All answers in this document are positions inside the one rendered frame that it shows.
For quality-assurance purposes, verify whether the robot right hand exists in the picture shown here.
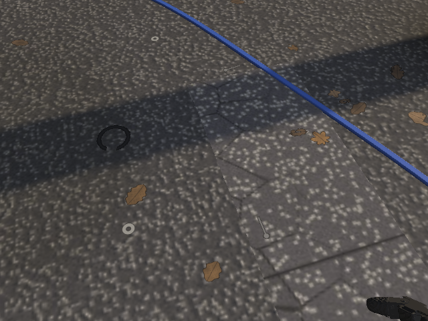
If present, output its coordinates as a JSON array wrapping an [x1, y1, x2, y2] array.
[[366, 296, 428, 321]]

